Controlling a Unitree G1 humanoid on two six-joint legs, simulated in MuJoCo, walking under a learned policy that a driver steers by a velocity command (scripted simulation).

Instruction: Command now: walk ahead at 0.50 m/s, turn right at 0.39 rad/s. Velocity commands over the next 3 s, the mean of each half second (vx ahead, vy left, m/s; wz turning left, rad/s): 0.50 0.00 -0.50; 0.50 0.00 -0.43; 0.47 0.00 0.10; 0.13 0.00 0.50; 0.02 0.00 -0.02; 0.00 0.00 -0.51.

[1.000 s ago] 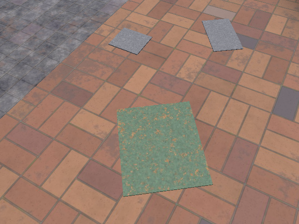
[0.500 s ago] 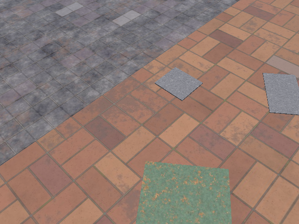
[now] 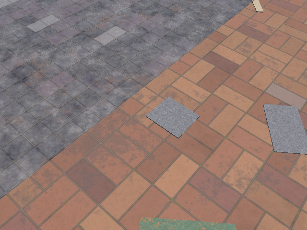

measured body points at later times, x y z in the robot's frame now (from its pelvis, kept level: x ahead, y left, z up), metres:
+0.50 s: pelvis +0.26 -0.07 -0.01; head +0.30 -0.09 +0.44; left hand +0.48 +0.15 -0.11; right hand +0.28 -0.37 -0.13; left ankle +0.19 +0.10 -0.64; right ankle +0.30 -0.15 -0.74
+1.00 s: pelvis +0.54 -0.10 +0.00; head +0.57 -0.10 +0.45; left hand +0.76 +0.09 -0.12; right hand +0.52 -0.40 -0.10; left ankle +0.63 -0.04 -0.74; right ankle +0.41 -0.19 -0.65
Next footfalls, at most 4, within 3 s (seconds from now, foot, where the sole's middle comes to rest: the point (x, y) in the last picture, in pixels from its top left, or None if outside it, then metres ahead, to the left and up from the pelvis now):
0.38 right None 0.34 -0.16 -0.78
0.84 left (166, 191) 0.66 -0.06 -0.78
1.36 right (237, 171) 0.78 -0.41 -0.78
1.82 left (196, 136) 0.98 -0.22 -0.78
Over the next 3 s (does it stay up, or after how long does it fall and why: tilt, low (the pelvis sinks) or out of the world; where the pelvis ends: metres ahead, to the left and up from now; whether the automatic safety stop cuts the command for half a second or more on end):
stays up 0.86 -0.37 0.00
